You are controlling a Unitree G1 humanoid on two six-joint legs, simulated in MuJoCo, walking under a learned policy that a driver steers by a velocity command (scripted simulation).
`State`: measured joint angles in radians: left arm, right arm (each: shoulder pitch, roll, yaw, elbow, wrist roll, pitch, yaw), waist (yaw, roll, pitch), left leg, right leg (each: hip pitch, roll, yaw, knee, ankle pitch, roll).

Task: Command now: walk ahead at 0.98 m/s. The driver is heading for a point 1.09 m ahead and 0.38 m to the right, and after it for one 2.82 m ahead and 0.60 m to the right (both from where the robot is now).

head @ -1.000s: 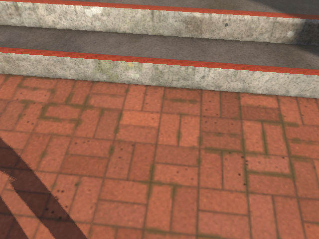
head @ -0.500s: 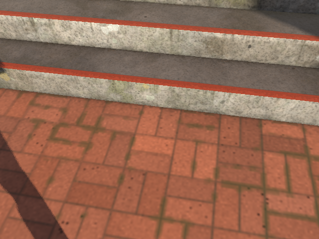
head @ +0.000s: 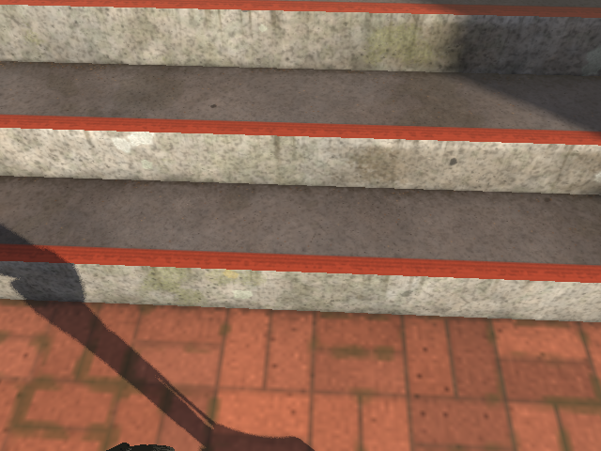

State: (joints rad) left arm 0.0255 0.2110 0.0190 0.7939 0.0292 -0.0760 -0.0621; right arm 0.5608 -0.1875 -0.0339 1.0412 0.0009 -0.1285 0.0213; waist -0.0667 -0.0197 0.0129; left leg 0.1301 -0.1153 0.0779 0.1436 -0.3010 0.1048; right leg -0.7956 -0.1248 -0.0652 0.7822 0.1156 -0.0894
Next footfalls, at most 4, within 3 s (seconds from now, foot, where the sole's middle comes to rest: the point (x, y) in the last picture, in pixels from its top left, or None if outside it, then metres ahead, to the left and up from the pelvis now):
0.14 right None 0.36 -0.08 -0.77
0.56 left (259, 349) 0.74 0.09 -0.77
0.96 right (390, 231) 0.95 -0.25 -0.60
1.36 left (437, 93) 1.27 -0.41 -0.43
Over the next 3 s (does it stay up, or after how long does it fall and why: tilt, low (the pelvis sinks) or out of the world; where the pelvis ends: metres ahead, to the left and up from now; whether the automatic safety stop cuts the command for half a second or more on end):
stays up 1.22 -0.61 0.34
